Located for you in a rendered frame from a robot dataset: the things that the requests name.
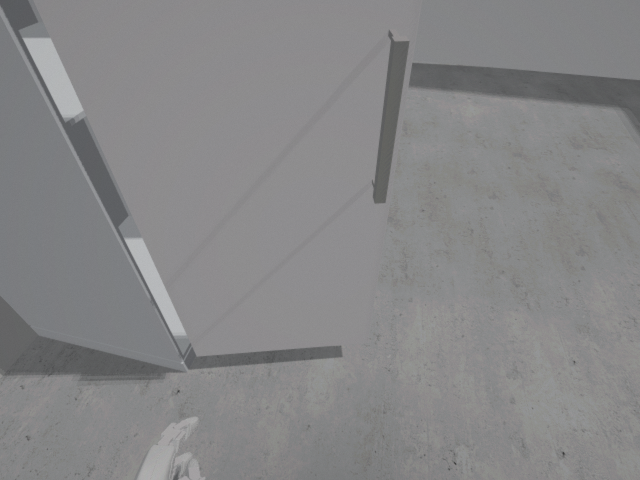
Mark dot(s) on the fridge door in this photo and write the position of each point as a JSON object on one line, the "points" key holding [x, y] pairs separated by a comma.
{"points": [[244, 135]]}

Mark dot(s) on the handle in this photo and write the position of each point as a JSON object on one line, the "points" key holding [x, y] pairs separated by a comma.
{"points": [[393, 92]]}

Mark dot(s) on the robot left hand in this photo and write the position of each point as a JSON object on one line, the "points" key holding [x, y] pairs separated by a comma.
{"points": [[159, 463]]}

